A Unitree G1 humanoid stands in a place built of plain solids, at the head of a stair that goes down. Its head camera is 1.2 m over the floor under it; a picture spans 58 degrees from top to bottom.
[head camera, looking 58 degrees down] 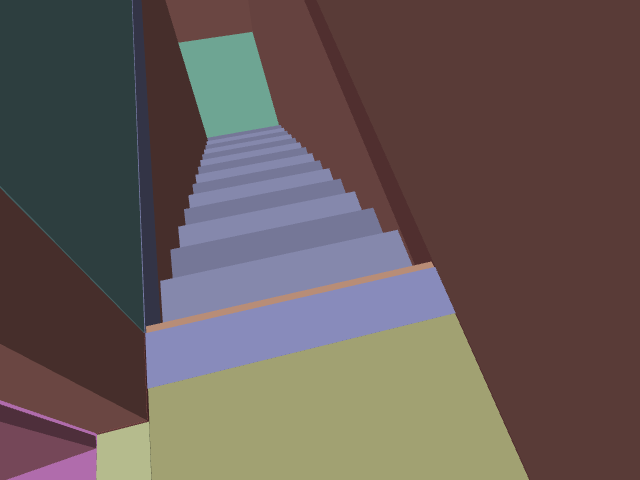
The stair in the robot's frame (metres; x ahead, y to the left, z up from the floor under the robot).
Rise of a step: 0.18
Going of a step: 0.24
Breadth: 0.89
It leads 14 degrees to the left of straight ahead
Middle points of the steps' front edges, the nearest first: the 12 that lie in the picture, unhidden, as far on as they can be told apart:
0.56 0.08 0.00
0.80 0.14 -0.18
1.04 0.19 -0.36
1.27 0.25 -0.54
1.51 0.31 -0.72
1.74 0.37 -0.90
1.98 0.43 -1.08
2.22 0.49 -1.26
2.45 0.55 -1.44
2.69 0.61 -1.62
2.92 0.67 -1.80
3.16 0.73 -1.98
